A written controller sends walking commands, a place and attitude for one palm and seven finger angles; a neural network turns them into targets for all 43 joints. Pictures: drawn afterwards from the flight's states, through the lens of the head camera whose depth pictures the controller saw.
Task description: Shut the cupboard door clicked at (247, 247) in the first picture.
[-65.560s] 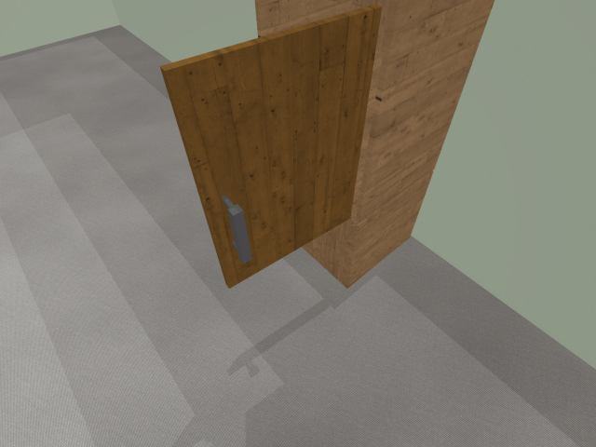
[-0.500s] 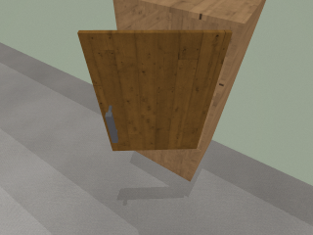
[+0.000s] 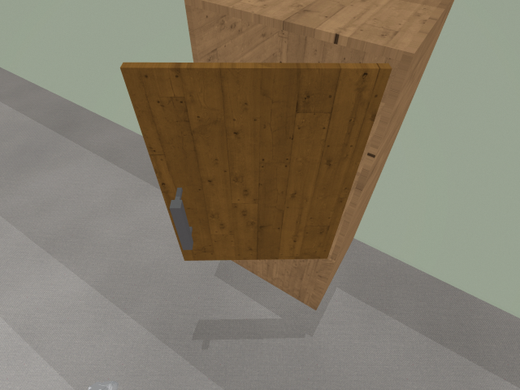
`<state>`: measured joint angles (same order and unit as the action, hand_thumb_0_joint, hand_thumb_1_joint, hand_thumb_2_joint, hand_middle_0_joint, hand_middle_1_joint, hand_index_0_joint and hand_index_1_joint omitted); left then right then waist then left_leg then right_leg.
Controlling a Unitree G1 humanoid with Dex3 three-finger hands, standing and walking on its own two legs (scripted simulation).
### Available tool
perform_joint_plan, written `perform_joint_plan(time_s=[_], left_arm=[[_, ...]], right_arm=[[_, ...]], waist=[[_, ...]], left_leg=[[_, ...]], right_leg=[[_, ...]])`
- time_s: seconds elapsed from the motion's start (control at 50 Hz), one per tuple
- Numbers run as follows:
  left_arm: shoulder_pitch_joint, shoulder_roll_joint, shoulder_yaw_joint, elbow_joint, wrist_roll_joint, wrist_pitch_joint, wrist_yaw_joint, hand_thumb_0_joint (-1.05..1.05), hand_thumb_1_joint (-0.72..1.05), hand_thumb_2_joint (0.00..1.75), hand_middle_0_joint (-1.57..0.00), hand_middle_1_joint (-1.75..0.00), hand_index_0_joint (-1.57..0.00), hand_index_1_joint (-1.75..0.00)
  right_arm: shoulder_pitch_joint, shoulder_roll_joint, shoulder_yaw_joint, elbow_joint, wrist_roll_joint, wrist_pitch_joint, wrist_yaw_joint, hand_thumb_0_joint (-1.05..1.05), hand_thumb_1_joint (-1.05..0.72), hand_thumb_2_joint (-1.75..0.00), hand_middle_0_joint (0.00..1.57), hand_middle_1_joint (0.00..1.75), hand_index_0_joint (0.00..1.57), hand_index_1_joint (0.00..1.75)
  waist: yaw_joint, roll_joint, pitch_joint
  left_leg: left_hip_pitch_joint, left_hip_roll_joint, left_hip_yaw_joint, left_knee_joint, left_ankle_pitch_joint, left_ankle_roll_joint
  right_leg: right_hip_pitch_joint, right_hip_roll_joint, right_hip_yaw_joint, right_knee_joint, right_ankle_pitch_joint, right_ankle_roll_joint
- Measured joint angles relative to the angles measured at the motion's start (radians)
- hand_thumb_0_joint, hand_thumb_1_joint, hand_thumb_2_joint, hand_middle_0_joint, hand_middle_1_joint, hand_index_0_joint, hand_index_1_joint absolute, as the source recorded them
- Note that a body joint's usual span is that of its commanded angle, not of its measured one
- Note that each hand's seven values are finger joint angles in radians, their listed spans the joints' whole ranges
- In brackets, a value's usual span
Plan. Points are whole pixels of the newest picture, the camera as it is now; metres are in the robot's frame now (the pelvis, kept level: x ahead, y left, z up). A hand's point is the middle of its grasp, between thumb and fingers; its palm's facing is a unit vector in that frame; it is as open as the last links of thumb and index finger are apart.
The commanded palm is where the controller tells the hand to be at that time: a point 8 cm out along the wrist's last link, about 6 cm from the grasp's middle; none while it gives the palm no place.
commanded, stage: come to a stop and stand still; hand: left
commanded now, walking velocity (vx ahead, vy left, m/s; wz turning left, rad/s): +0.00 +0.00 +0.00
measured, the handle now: (183, 219) +0.49 +0.20 -0.12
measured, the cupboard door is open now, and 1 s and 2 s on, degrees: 34 34 34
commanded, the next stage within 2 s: look again from close up in 0.18 s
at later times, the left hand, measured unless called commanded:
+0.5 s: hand out of the picture +0.08 +0.24 -0.16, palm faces -0.02 -0.95 -0.32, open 7.3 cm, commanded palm none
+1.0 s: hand (105, 377) +0.16 +0.26 -0.09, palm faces +0.28 -0.93 -0.23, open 7.3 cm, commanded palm +0.11 +0.28 -0.08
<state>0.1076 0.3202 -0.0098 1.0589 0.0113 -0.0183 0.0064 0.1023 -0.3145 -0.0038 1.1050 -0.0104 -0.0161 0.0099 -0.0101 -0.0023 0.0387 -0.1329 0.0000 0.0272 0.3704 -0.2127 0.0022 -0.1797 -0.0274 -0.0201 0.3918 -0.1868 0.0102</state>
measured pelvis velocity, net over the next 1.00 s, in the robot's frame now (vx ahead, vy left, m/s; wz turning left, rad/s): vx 0.00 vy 0.00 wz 0.03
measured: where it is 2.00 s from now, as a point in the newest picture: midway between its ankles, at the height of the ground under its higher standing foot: outside the picture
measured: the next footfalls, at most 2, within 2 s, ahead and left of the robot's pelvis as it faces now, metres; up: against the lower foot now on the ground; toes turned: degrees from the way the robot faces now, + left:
none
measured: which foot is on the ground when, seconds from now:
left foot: down 0.00-1.00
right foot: down 0.00-1.00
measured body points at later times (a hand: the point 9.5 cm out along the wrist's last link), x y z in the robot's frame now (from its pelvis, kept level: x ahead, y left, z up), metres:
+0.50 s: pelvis +0.01 +0.00 +0.00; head +0.02 +0.00 +0.45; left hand +0.08 +0.29 -0.14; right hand +0.09 -0.29 -0.13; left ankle -0.01 +0.12 -0.75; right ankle +0.02 -0.12 -0.75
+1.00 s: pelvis +0.00 +0.00 -0.01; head +0.00 +0.01 +0.44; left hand +0.14 +0.30 -0.07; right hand +0.10 -0.28 -0.12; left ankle -0.01 +0.12 -0.75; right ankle +0.02 -0.12 -0.75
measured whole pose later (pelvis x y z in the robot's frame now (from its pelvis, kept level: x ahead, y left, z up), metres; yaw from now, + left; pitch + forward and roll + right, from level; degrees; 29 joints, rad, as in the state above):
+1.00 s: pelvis +0.00 +0.00 -0.01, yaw +2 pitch -2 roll +1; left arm 0.30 0.31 0.18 0.50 -0.12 -0.10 -0.01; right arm 0.25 -0.28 -0.02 0.90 0.02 -0.15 -0.06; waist 0.01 -0.05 0.04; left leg -0.20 -0.01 0.00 0.54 -0.30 0.00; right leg -0.25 -0.05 -0.04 0.58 -0.29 0.01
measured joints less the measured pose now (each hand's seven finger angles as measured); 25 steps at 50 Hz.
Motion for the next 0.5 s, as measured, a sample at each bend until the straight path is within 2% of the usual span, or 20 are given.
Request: perform_joint_plan(time_s=[0.5], left_arm=[[0.036, 0.011, 0.004, 0.04, 0.0, 0.01, -0.002, 0.0, 0.91, 0.9, -0.2, -0.3, -0.21, -0.3]], right_arm=[[0.006, -0.013, 0.007, 0.026, 0.001, 0.004, -0.006, 0.0, -0.91, -0.9, 0.2, 0.3, 0.2, 0.3]], waist=[[0.011, -0.01, 0.002]], left_leg=[[0.048, 0.001, -0.007, -0.055, 0.011, -0.001]], right_leg=[[0.054, 0.002, -0.008, -0.061, 0.011, 0.001]])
